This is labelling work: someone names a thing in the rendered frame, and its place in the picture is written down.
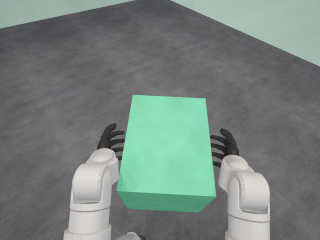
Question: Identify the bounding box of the robot left hand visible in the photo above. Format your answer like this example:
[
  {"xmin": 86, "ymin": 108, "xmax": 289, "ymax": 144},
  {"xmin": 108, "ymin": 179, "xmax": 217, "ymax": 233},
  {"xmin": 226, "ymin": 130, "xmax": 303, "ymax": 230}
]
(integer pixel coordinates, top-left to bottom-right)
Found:
[{"xmin": 97, "ymin": 123, "xmax": 125, "ymax": 161}]

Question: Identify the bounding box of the robot right hand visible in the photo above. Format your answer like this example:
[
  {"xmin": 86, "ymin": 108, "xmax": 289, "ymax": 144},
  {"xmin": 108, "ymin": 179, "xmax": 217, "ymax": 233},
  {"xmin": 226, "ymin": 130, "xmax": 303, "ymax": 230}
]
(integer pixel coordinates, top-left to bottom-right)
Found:
[{"xmin": 210, "ymin": 128, "xmax": 240, "ymax": 168}]

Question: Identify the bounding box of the carton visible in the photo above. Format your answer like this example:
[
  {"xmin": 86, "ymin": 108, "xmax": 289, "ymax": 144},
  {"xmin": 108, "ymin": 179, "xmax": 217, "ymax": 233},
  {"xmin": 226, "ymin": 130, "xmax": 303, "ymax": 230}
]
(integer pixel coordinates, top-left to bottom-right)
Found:
[{"xmin": 116, "ymin": 95, "xmax": 216, "ymax": 213}]

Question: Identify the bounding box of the left robot shin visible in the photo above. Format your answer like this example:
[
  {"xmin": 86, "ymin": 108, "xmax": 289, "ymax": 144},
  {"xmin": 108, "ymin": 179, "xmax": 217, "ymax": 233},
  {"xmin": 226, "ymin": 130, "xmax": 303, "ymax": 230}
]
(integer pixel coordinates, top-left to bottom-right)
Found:
[{"xmin": 127, "ymin": 232, "xmax": 140, "ymax": 239}]

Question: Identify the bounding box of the robot left forearm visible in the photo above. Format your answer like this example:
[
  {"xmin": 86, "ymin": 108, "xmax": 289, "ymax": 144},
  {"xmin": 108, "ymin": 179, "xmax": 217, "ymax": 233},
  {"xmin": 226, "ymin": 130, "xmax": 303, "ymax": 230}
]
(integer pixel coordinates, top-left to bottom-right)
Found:
[{"xmin": 63, "ymin": 148, "xmax": 119, "ymax": 240}]

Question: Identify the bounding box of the robot right forearm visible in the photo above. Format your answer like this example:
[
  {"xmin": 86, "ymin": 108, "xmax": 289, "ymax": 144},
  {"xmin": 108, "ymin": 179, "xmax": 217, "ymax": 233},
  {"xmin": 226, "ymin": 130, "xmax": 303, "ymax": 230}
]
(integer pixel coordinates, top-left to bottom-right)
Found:
[{"xmin": 218, "ymin": 155, "xmax": 270, "ymax": 240}]

